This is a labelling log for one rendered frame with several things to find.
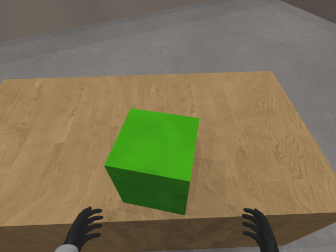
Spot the pedestal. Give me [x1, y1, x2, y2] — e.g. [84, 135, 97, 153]
[0, 71, 336, 252]

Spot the carton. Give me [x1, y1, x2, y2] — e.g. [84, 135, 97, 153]
[104, 108, 200, 215]

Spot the left robot hand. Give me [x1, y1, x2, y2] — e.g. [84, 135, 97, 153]
[63, 206, 103, 252]

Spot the right robot hand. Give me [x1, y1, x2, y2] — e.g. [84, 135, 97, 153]
[242, 208, 279, 252]

